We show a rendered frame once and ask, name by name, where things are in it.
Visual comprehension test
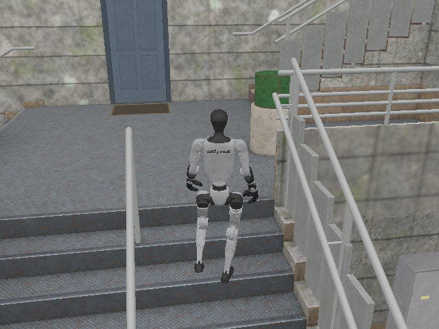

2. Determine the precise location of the robot left upper arm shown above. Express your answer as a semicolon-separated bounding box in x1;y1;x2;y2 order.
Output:
189;138;205;175

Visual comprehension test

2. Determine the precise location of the robot left shin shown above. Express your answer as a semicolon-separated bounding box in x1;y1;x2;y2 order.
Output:
195;217;206;264

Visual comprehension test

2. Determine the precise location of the robot right forearm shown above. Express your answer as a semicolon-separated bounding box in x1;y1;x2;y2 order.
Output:
244;167;257;193

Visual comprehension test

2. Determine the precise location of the robot left thigh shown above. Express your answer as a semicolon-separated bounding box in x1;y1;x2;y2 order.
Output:
196;191;211;229

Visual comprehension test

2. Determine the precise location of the robot right hand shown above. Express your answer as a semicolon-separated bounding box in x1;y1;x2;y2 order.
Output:
243;190;258;204

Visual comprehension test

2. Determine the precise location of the robot right upper arm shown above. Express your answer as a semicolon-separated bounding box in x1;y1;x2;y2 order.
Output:
233;139;251;177

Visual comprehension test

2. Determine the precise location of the robot left forearm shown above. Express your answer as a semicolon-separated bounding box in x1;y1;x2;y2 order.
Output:
187;165;196;184

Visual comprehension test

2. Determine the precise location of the robot left hand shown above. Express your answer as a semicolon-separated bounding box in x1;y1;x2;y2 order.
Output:
187;180;202;191

